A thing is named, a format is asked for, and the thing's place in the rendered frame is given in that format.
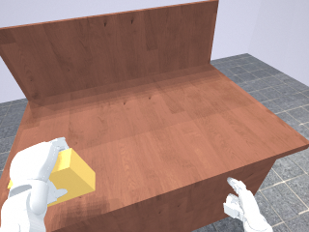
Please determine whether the right robot hand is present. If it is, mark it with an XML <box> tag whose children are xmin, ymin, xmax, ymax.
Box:
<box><xmin>223</xmin><ymin>177</ymin><xmax>260</xmax><ymax>221</ymax></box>

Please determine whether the robot left forearm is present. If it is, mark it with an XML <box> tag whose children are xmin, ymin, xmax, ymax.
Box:
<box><xmin>0</xmin><ymin>179</ymin><xmax>49</xmax><ymax>232</ymax></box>

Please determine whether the robot right forearm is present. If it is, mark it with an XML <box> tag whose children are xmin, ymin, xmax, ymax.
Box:
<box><xmin>242</xmin><ymin>212</ymin><xmax>273</xmax><ymax>232</ymax></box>

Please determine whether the table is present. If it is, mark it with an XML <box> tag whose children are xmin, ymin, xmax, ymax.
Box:
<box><xmin>0</xmin><ymin>0</ymin><xmax>309</xmax><ymax>232</ymax></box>

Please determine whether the left robot hand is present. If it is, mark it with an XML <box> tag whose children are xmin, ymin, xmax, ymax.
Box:
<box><xmin>10</xmin><ymin>137</ymin><xmax>70</xmax><ymax>205</ymax></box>

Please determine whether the sponge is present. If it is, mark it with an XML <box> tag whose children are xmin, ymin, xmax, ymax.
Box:
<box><xmin>8</xmin><ymin>148</ymin><xmax>96</xmax><ymax>207</ymax></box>

